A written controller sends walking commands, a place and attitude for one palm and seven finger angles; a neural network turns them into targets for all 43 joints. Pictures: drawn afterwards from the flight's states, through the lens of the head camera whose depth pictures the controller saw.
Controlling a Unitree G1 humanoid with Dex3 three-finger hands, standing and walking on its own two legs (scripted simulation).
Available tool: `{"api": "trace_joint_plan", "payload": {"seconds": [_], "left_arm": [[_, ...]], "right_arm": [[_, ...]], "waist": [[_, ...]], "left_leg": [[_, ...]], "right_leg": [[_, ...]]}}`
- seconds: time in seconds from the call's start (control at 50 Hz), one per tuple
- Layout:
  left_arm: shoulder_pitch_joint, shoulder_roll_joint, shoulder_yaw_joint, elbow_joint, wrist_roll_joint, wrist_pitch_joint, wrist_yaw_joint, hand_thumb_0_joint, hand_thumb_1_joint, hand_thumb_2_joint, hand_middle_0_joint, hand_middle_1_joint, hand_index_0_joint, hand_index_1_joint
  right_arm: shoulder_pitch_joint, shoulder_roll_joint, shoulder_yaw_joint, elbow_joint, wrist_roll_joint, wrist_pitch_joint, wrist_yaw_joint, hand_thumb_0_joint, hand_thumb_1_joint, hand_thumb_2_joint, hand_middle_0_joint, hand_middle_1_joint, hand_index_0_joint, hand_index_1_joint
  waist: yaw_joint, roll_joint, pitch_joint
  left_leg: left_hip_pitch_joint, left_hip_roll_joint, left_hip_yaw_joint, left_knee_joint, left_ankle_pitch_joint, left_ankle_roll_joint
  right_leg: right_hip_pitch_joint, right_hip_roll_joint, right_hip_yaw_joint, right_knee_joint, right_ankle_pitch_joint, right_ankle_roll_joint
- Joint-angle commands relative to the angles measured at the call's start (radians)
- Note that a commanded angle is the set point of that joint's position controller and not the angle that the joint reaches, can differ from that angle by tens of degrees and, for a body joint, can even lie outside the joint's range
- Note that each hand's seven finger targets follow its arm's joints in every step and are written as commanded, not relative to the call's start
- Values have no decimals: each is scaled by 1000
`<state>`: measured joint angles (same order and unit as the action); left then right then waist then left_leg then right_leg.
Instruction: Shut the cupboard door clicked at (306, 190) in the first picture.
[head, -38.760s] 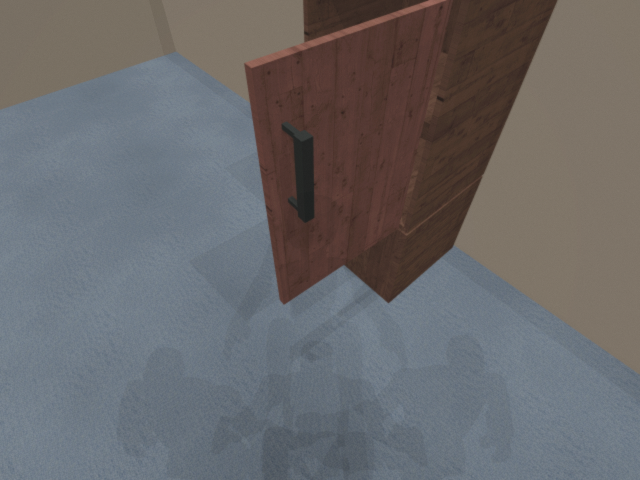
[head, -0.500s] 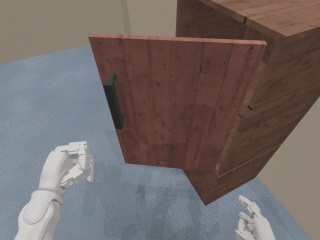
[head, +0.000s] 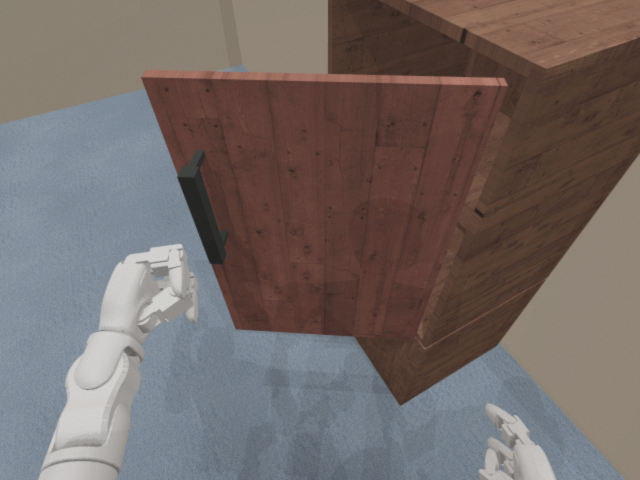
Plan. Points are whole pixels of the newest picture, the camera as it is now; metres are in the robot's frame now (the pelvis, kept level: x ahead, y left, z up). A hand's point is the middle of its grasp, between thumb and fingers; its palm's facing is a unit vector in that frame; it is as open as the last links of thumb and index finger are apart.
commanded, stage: bring the fist close to the handle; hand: left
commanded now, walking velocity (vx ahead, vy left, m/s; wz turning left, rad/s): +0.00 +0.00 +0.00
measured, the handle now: (208, 210) +0.45 +0.19 +0.09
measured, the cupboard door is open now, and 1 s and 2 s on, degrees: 57 57 39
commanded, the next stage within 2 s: push the door shut along its arc in 0.70 s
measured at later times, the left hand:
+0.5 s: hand (211, 260) +0.36 +0.16 +0.09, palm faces -0.02 -1.00 -0.02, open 3.1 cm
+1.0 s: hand (222, 250) +0.37 +0.15 +0.09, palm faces -0.07 -1.00 -0.04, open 3.1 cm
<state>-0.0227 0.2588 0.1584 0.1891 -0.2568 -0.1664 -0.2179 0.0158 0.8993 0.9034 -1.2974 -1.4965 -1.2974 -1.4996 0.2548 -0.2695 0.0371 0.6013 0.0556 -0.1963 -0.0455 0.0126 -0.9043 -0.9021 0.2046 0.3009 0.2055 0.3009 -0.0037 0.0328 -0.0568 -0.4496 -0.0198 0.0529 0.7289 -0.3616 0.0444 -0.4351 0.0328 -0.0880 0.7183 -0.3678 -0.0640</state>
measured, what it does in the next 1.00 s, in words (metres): stands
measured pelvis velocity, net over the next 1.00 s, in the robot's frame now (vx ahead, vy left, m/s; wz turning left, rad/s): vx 0.00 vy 0.01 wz -0.01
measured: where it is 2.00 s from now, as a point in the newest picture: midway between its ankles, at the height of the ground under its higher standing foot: outside the picture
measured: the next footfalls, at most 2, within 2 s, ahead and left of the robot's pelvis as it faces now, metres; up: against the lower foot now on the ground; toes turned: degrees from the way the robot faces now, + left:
none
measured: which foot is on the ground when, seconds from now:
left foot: down 0.00-1.00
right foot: down 0.00-1.00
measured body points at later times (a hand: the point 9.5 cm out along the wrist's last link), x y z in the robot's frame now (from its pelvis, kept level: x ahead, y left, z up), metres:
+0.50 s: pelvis +0.00 +0.01 +0.00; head +0.03 +0.00 +0.45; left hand +0.35 +0.21 +0.09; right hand +0.13 -0.24 -0.10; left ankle +0.01 +0.09 -0.71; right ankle +0.00 -0.07 -0.71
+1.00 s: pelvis +0.00 +0.01 +0.00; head +0.03 +0.00 +0.45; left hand +0.37 +0.20 +0.09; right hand +0.13 -0.24 -0.10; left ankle +0.01 +0.09 -0.71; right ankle +0.00 -0.07 -0.71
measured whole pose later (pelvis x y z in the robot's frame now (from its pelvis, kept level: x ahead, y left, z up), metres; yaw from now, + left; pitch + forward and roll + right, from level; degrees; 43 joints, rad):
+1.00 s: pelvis +0.00 +0.01 +0.00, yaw -1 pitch +5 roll +0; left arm -0.38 0.24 0.11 0.58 -0.19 -0.23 -0.15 0.02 0.90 0.90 -1.30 -1.50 -1.30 -1.50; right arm 0.25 -0.26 0.04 0.62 0.06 -0.09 -0.03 0.01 -0.91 -0.90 0.20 0.30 0.21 0.30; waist -0.03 0.03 -0.04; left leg -0.46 -0.03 0.07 0.71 -0.35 0.06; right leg -0.45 0.03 -0.07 0.70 -0.35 -0.05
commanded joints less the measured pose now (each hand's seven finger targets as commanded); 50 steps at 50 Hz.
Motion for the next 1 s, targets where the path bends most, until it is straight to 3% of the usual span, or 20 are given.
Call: {"api": "trace_joint_plan", "payload": {"seconds": [0.0, 0.02, 0.06, 0.12, 0.2, 0.28, 0.32, 0.34, 0.44, 0.48, 0.52, 0.58, 0.62, 0.68, 0.72, 0.76, 0.86, 0.92, 0.94, 0.98], "left_arm": [[-254, 167, 94, -174, -14, -68, 22, 0, 900, 900, -1300, -1500, -1300, -1500], [-284, 169, 89, -171, -12, -69, 25, 0, 900, 900, -1300, -1500, -1300, -1500], [-336, 129, 50, -168, -8, -74, 27, 0, 900, 900, -1300, -1500, -1300, -1500], [-373, 163, 73, -122, 0, -80, 39, 0, 900, 900, -1300, -1500, -1300, -1500], [-523, 108, 9, -74, 14, -88, 54, 0, 900, 900, -1300, -1500, -1300, -1500], [-561, 108, 12, -7, 28, -88, 75, 0, 900, 900, -1300, -1500, -1300, -1500], [-474, 160, 79, 29, 29, -89, 85, 0, 900, 900, -1300, -1500, -1300, -1500], [-447, 156, 82, 27, 29, -90, 85, 0, 900, 900, -1300, -1500, -1300, -1500], [-476, 145, 70, 35, 31, -102, 84, 0, 900, 900, -1300, -1500, -1300, -1500], [-547, 113, 36, 16, 28, -113, 83, 0, 900, 900, -1300, -1500, -1300, -1500], [-536, 150, 61, 2, 28, -126, 82, 0, 900, 900, -1300, -1500, -1300, -1500], [-567, 102, 13, 3, 28, -133, 75, 0, 900, 900, -1300, -1500, -1300, -1500], [-551, 145, 52, 42, 25, -131, 78, 0, 900, 900, -1300, -1500, -1300, -1500], [-612, 120, 23, 48, 27, -131, 76, 0, 900, 900, -1300, -1500, -1300, -1500], [-572, 129, 34, 44, 29, -132, 78, 0, 900, 900, -1300, -1500, -1300, -1500], [-575, 91, 4, 38, 30, -133, 80, 0, 900, 900, -1300, -1500, -1300, -1500], [-701, 137, 18, 122, 45, -127, 83, 0, 900, 900, -1300, -1500, -1300, -1500], [-773, 170, 30, 146, 50, -143, 71, 0, 900, 900, -1300, -1500, -1300, -1500], [-779, 146, 14, 149, 47, -147, 64, 0, 900, 900, -1300, -1500, -1300, -1500], [-765, 152, 29, 200, 39, -150, 51, 0, 900, 900, -1300, -1500, -1300, -1500]], "right_arm": [[-63, -115, -49, -149, 4, -30, -5, 0, -900, -900, 200, 300, 200, 300], [-62, -117, -48, -147, 1, -24, -5, 0, -900, -900, 200, 300, 200, 300], [-59, -112, -49, -146, 3, -20, -2, 0, -900, -900, 200, 300, 200, 300], [-50, -121, -52, -135, 2, -9, -4, 0, -900, -900, 200, 300, 200, 300], [-42, -117, -52, -119, 4, 0, -4, 0, -900, -900, 200, 300, 200, 300], [-28, -118, -54, -111, 1, 18, 2, 0, -900, -900, 200, 300, 200, 300], [-22, -124, -59, -119, -4, 29, 7, 0, -900, -900, 200, 300, 200, 300], [-29, -119, -57, -129, -2, 37, 10, 0, -900, -900, 200, 300, 200, 300], [-32, -117, -57, -139, 2, 58, 14, 0, -900, -900, 200, 300, 200, 300], [-29, -116, -59, -133, 4, 57, 12, 0, -900, -900, 200, 300, 200, 300], [-22, -121, -63, -132, 0, 59, 9, 0, -900, -900, 200, 300, 200, 300], [-26, -115, -60, -125, 5, 54, 8, 0, -900, -900, 200, 300, 200, 300], [-19, -125, -63, -116, 3, 57, 4, 0, -900, -900, 200, 300, 200, 300], [-26, -121, -60, -113, 6, 57, 3, 0, -900, -900, 200, 300, 200, 300], [-22, -124, -63, -119, 4, 56, 5, 0, -900, -900, 200, 300, 200, 300], [-25, -117, -61, -122, 6, 55, 8, 0, -900, -900, 200, 300, 200, 300], [-15, -128, -56, -104, 5, 70, 4, 0, -900, -900, 200, 300, 200, 300], [-9, -131, -57, -99, 4, 73, 1, 0, -900, -900, 200, 300, 200, 300], [-11, -125, -56, -103, 3, 72, 2, 0, -900, -900, 200, 300, 200, 300], [4, -127, -58, -95, 3, 74, 4, 0, -900, -900, 200, 300, 200, 300]], "waist": [[6, -19, -215], [0, -47, -210], [-11, -26, -221], [-12, -52, -218], [-33, -11, -223], [-26, -26, -260], [9, -65, -286], [16, -41, -293], [3, -41, -232], [-18, -32, -236], [-11, -39, -269], [-27, 0, -256], [-23, -57, -241], [-33, -25, -239], [-17, -25, -274], [-21, -14, -273], [-51, -59, -218], [-44, -19, -264], [-43, 6, -284], [-41, -31, -303]], "left_leg": [[80, 12, -61, -90, 233, -11], [77, 13, -65, -85, 236, -8], [97, 14, -63, -88, 243, -9], [99, 18, -70, -88, 231, -9], [134, 21, -82, -95, 214, -13], [137, 21, -79, -94, 257, -15], [122, 21, -72, -96, 279, -14], [114, 18, -64, -100, 295, -14], [102, 22, -60, -110, 268, -14], [127, 23, -62, -108, 246, -12], [131, 23, -61, -104, 255, -10], [153, 25, -68, -109, 249, -13], [130, 24, -71, -109, 218, -9], [134, 22, -73, -116, 201, -12], [151, 24, -75, -111, 236, -12], [164, 25, -76, -114, 258, -14], [130, 25, -81, -116, 192, -11], [152, 24, -84, -112, 198, -11], [172, 23, -84, -110, 223, -12], [170, 24, -83, -101, 267, -14]], "right_leg": [[120, -48, 107, -114, 300, 53], [125, -51, 113, -116, 308, 57], [108, -45, 102, -112, 315, 54], [97, -40, 98, -113, 288, 51], [48, -34, 84, -110, 255, 42], [72, -35, 83, -99, 305, 42], [122, -36, 87, -97, 332, 42], [141, -40, 91, -94, 359, 41], [110, -33, 89, -107, 334, 42], [81, -28, 87, -114, 305, 42], [109, -29, 93, -112, 313, 43], [72, -25, 84, -112, 298, 40], [78, -26, 88, -122, 268, 43], [65, -28, 86, -123, 253, 41], [86, -27, 84, -113, 280, 38], [77, -26, 77, -109, 298, 37], [38, -26, 82, -121, 241, 43], [50, -27, 88, -114, 239, 37], [54, -27, 86, -108, 264, 35], [71, -24, 84, -101, 313, 36]]}}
